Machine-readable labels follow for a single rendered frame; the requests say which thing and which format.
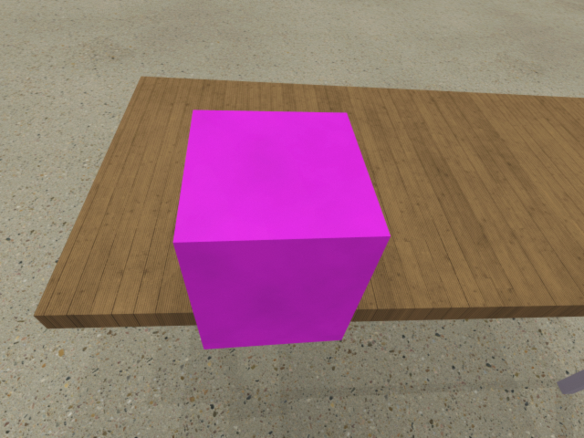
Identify carton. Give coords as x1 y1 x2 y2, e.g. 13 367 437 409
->
173 110 391 349

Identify table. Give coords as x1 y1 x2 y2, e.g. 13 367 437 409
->
34 77 584 394

